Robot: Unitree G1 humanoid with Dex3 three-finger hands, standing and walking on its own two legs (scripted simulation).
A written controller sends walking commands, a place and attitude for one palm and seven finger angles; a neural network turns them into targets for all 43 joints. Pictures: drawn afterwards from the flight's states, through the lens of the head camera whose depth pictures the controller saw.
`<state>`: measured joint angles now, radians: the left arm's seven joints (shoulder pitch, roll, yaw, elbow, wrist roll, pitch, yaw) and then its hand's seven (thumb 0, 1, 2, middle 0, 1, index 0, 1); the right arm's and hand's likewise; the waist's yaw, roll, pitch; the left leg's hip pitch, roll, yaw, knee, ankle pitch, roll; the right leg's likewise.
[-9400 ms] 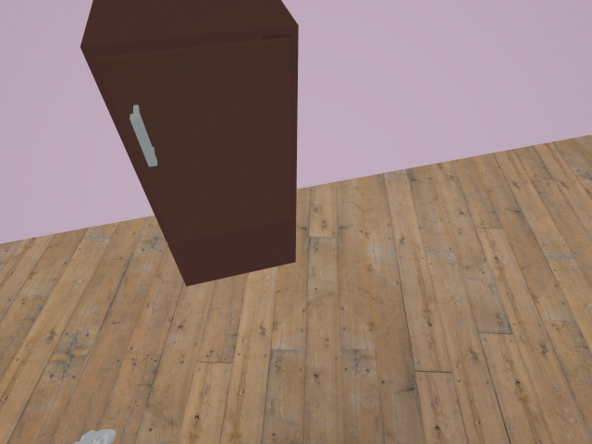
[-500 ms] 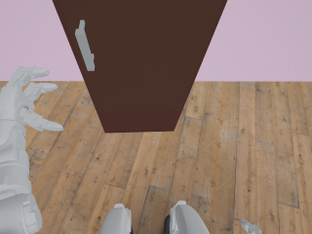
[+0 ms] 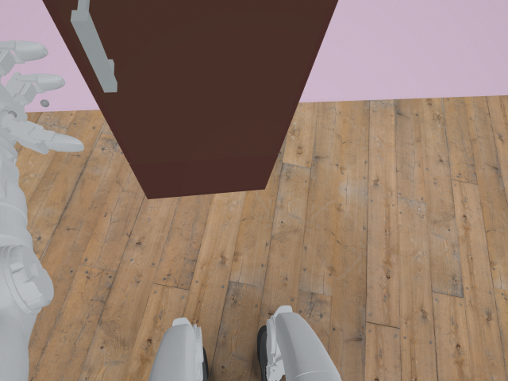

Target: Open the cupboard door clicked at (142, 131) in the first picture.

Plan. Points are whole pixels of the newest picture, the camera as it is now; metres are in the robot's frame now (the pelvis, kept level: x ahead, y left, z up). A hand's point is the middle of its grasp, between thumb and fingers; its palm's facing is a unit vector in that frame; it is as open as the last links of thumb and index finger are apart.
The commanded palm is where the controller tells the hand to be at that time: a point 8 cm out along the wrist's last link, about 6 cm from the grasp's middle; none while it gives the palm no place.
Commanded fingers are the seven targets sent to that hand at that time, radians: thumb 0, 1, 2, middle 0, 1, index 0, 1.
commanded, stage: move the hooked fingers beside the handle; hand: left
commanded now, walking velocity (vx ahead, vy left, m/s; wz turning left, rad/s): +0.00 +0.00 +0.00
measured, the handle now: (98, 46) +0.61 +0.20 +0.06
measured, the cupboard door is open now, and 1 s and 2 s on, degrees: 0 0 0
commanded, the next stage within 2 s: slide the fingers in behind the handle in 1.04 s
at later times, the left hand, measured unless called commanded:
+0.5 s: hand (59, 80) +0.55 +0.25 +0.05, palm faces +0.06 -1.00 -0.02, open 14.0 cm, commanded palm +0.53 +0.28 +0.06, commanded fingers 0.00 -0.50 0.30 -0.30 -1.20 -0.30 -1.20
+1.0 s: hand (55, 83) +0.55 +0.26 +0.05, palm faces +0.06 -1.00 -0.01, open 14.0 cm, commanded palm +0.54 +0.28 +0.05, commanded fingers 0.00 -0.50 0.30 -0.30 -1.20 -0.30 -1.20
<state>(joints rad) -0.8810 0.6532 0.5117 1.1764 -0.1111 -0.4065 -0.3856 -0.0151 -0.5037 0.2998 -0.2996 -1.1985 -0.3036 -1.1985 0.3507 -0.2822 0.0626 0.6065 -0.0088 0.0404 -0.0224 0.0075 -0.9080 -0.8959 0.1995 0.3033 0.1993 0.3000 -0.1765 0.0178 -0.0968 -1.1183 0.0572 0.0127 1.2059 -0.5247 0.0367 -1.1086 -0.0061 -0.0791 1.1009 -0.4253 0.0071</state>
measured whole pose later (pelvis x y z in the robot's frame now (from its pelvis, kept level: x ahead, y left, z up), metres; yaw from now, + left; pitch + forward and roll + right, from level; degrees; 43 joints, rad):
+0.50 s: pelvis +0.01 +0.00 -0.01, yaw -2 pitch +29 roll -5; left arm -0.99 0.74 0.56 1.19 -0.05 -0.35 -0.36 -0.02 -0.50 0.30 -0.30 -1.20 -0.30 -1.20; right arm 0.40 -0.27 0.08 0.58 -0.03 0.10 0.00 0.01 -0.91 -0.90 0.20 0.30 0.20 0.30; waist -0.23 0.03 -0.08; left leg -1.20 0.07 0.01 1.23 -0.53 0.04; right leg -1.18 0.01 -0.08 1.10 -0.42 0.01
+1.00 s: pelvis +0.01 +0.01 -0.01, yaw -1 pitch +29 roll -6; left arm -1.02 0.73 0.51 1.22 -0.06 -0.38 -0.36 -0.02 -0.50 0.30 -0.30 -1.20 -0.30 -1.20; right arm 0.35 -0.28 0.08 0.58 -0.03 0.10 0.00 0.00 -0.91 -0.90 0.20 0.30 0.20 0.30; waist -0.22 0.02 -0.09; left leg -1.21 0.07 -0.01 1.25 -0.55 0.04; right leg -1.18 0.00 -0.10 1.12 -0.43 0.01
